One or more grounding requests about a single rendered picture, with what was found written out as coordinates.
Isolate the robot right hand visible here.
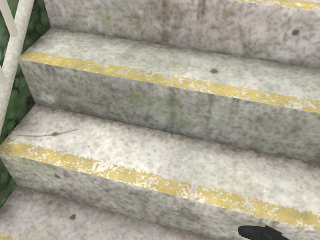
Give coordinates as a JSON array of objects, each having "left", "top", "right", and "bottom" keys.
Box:
[{"left": 238, "top": 225, "right": 289, "bottom": 240}]

